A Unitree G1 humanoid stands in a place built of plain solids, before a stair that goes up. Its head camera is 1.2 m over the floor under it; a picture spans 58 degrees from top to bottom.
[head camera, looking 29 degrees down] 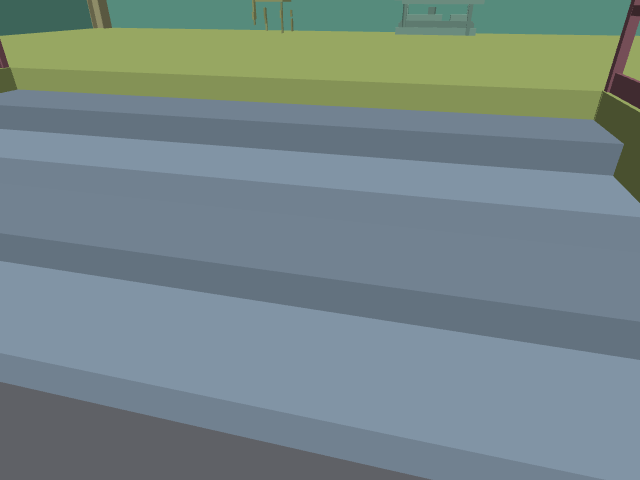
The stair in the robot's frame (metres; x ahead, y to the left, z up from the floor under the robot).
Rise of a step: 0.15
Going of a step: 0.48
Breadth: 3.90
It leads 14 degrees to the right of straight ahead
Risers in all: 5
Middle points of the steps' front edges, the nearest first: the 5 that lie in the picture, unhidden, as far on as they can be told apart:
1.03 0.83 0.15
1.50 0.71 0.31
1.97 0.60 0.46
2.44 0.48 0.62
2.91 0.37 0.77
